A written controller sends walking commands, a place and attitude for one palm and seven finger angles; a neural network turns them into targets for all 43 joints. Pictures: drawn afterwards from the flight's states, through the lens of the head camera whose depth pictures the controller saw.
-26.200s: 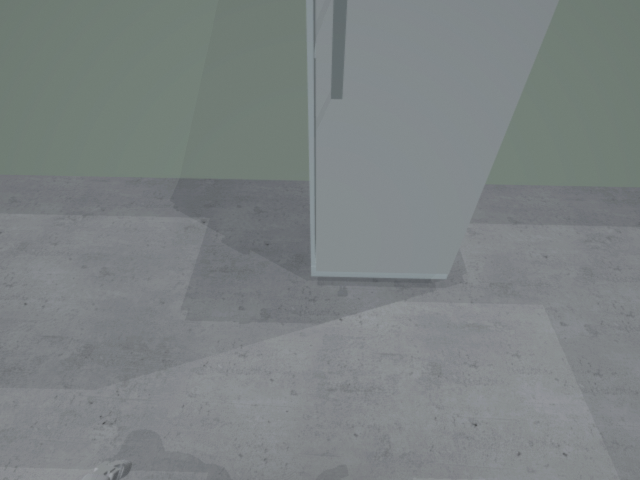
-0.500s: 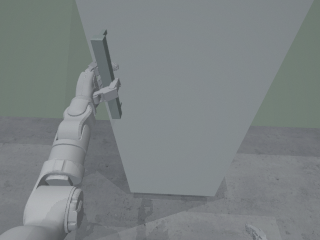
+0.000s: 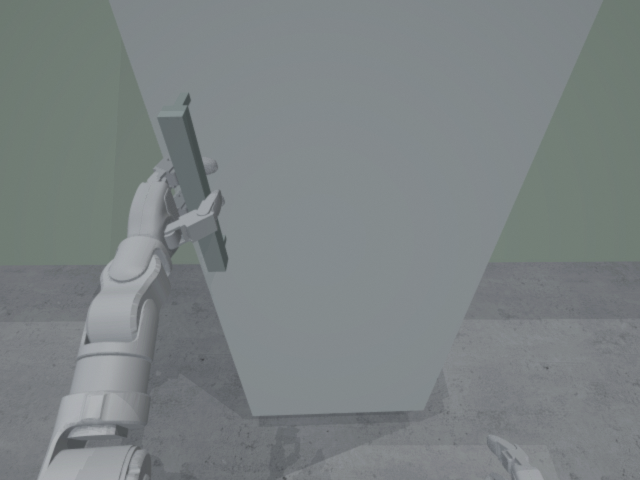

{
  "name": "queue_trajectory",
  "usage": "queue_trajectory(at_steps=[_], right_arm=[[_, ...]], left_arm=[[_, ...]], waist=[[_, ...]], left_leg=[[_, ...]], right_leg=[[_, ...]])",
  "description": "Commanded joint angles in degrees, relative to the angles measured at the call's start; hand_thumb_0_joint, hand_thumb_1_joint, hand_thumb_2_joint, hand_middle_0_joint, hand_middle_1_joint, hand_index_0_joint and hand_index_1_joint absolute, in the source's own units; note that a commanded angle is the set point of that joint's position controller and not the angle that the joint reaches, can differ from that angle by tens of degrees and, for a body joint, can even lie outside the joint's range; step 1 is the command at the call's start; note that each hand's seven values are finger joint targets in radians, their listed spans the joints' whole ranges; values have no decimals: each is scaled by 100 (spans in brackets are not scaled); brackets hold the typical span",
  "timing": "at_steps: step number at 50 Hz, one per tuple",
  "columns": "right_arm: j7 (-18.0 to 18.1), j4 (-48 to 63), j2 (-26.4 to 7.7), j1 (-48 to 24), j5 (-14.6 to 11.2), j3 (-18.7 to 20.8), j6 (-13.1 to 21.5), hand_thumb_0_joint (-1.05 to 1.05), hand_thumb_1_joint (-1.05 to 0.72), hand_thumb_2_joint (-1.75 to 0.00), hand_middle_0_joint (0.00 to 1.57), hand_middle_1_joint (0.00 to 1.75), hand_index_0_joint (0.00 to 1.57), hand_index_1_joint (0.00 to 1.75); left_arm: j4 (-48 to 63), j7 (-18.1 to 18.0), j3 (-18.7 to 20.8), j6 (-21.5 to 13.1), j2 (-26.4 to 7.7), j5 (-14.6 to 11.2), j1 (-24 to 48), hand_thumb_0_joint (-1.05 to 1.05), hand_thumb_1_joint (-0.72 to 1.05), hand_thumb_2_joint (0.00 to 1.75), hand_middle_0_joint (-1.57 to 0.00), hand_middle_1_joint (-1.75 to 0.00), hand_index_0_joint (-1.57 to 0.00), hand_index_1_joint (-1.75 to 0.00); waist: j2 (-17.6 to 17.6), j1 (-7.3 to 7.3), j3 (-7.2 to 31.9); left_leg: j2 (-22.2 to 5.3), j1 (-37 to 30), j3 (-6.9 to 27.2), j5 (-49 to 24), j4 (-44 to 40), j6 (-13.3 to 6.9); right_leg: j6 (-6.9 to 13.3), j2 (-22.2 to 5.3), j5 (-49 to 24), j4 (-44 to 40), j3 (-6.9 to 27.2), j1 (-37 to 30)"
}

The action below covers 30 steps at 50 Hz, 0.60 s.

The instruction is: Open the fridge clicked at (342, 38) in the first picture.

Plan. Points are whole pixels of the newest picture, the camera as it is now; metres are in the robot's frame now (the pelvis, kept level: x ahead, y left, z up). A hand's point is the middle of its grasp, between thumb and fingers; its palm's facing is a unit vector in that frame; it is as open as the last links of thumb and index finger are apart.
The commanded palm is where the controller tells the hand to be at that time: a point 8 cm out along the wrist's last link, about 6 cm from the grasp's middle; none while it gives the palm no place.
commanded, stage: pull the door a little, standing still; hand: left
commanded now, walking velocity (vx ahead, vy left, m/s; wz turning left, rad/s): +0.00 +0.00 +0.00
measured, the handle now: (202, 191) +0.44 +0.18 +0.16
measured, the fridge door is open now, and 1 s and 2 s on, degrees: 2 31 64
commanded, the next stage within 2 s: walk backward, drawing the door open in 0.26 s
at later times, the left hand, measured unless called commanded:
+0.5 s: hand (210, 280) +0.28 +0.13 +0.17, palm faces +0.06 -0.99 -0.14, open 7.1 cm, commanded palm +0.25 +0.18 +0.17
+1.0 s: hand (263, 386) +0.17 +0.06 +0.16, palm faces +0.17 -0.97 -0.19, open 7.6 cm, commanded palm +0.13 +0.11 +0.17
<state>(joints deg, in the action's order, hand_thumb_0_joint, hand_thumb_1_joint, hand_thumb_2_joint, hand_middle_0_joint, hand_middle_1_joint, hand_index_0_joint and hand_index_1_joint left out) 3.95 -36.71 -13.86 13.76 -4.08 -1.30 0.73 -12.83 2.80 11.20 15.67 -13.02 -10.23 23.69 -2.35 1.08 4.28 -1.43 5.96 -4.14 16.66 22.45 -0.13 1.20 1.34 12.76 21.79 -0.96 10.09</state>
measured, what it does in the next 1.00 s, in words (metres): walks backwards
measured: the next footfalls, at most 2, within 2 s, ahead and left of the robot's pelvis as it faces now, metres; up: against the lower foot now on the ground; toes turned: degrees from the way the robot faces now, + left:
left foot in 1.20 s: -0.18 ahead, +0.03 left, +0.00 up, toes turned +27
right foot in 1.40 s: +0.01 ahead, -0.29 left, +0.00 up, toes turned +28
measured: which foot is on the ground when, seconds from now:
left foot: down 0.00-0.88, up 0.90-1.00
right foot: down 0.00-1.00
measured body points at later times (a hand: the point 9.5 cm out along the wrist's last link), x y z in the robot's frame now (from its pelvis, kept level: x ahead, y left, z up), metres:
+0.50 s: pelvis -0.02 +0.00 -0.01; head -0.04 -0.02 +0.44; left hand +0.27 +0.18 +0.18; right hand +0.19 -0.22 -0.08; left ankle -0.06 +0.11 -0.74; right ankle -0.02 -0.11 -0.74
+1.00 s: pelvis -0.10 -0.07 -0.01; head -0.06 -0.10 +0.43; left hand +0.16 +0.11 +0.17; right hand +0.09 -0.26 -0.13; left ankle -0.14 +0.07 -0.70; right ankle -0.05 -0.10 -0.74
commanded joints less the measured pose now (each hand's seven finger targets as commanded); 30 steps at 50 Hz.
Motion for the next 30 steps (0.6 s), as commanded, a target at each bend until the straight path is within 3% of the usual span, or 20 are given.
queue_trajectory(at_steps=[1,2,3,5,8,12,15,17,18,19,20,21,22,24,25,27,29,30], right_arm=[[46,927,-681,-886,20,233,194,0,-90,-90,20,30,20,30],[64,840,-679,-829,33,223,179,0,-90,-90,20,30,20,30],[81,783,-679,-792,47,236,165,0,-90,-90,20,30,20,30],[84,856,-687,-863,61,257,138,0,-90,-90,20,30,20,30],[56,923,-601,-915,76,228,132,0,-90,-90,20,30,20,30],[8,1090,-550,-1125,81,176,83,0,-90,-90,20,30,20,30],[-7,1216,-561,-1283,93,146,45,0,-90,-90,20,30,20,30],[-40,1320,-496,-1376,86,105,28,0,-90,-90,20,30,20,30],[-28,1317,-511,-1430,77,96,13,0,-90,-90,20,30,20,30],[77,1543,-659,-1330,208,110,-26,0,-90,-90,20,30,20,30],[150,1261,-565,-1213,266,132,-78,0,-90,-90,20,30,20,30],[139,1247,-480,-1255,305,95,-121,0,-90,-90,20,30,20,30],[110,1311,-426,-1206,333,57,-165,0,-90,-90,20,30,20,30],[120,1331,-403,-1163,354,37,-238,0,-90,-90,20,30,20,30],[142,1321,-431,-1175,362,56,-255,0,-90,-90,20,30,20,30],[142,1395,-415,-1149,388,50,-288,0,-90,-90,20,30,20,30],[137,1496,-418,-1150,408,80,-286,0,-90,-90,20,30,20,30],[134,1500,-428,-1205,428,79,-276,0,-90,-90,20,30,20,30]], left_arm=[[1964,117,191,-180,-901,-96,1655,0,90,90,-45,-140,-45,-140],[1888,66,95,-127,-863,-70,2201,0,90,90,-45,-140,-45,-140],[1687,20,117,-38,-826,-58,2233,0,90,90,-45,-140,-45,-140],[1885,-24,226,58,-841,-46,1733,0,90,90,-45,-140,-45,-140],[2234,-4,16,136,-512,-80,1209,0,90,90,-45,-140,-45,-140],[2810,72,-79,108,-434,-92,495,0,90,90,-45,-140,-45,-140],[3169,113,-28,103,-477,-103,-224,0,90,90,-45,-140,-45,-140],[3572,145,-199,157,-271,-138,-754,0,90,90,-45,-140,-45,-140],[3886,132,-93,183,-484,-140,-454,0,90,90,-45,-140,-45,-140],[4314,-350,136,-598,-1650,432,839,0,90,90,-45,-140,-45,-140],[3826,-563,154,-888,-1430,535,500,0,90,90,-45,-140,-45,-140],[3424,-583,-406,-941,-718,544,-420,0,90,90,-45,-140,-45,-140],[3624,-612,-645,-1048,-572,579,-692,0,90,90,-45,-140,-45,-140],[3904,-689,-689,-1287,-638,599,-847,0,90,90,-45,-140,-45,-140],[4115,-741,-637,-1407,-741,617,-829,0,90,90,-45,-140,-45,-140],[4348,-773,-821,-1560,-557,646,-958,0,90,90,-45,-140,-45,-140],[4663,-785,-929,-1699,-444,694,-1028,0,90,90,-45,-140,-45,-140],[4694,-793,-951,-1756,-445,705,-1188,0,90,90,-45,-140,-45,-140]], waist=[[13,-347,1635],[108,-195,1523],[257,-169,1399],[146,-310,1546],[78,-372,1830],[259,-450,1723],[404,-531,1424],[526,-533,1348],[474,-507,1382],[354,-95,677],[498,-58,637],[675,-75,590],[785,-94,788],[609,-55,1024],[378,-53,1126],[185,12,1292],[-57,43,1492],[-269,19,1438]], left_leg=[[21,-373,186,-3755,207,-3],[28,-392,228,-3656,225,-8],[21,-356,232,-3567,246,-31],[36,-448,211,-3767,268,-22],[52,-533,211,-4180,335,22],[51,-428,229,-3827,240,12],[57,-239,219,-3249,161,-46],[54,-186,213,-3182,160,-76],[53,-211,201,-3097,150,-85],[-249,109,172,-2542,749,-194],[-198,186,341,-2026,911,-166],[-202,252,358,-1756,1024,-165],[-178,356,386,-1381,1083,-132],[-177,349,433,-1198,1030,-132],[-237,160,469,-1500,902,-149],[-423,-137,598,-2532,699,-189],[-591,-296,780,-3608,628,-218],[-737,-376,989,-3895,489,-263]], right_leg=[[58,-71,-3596,280,-112,-1202],[51,-56,-3496,254,-119,-1058],[37,-38,-3447,247,-136,-973],[47,-47,-3568,283,-132,-1100],[43,-83,-3994,390,-168,-1300],[51,-87,-3726,371,-177,-1307],[48,-70,-3348,334,-157,-1216],[23,-80,-3350,352,-161,-1210],[18,-83,-3321,341,-150,-1222],[-66,-616,-3385,-4,489,-255],[42,-825,-3046,-69,520,-58],[85,-951,-2902,-77,565,56],[131,-1045,-2732,-28,577,-46],[186,-1150,-2411,79,578,3],[143,-1105,-2258,151,465,113],[-17,-840,-2060,430,179,235],[-126,-582,-2358,802,-3,129],[-188,-469,-2004,1047,-69,311]])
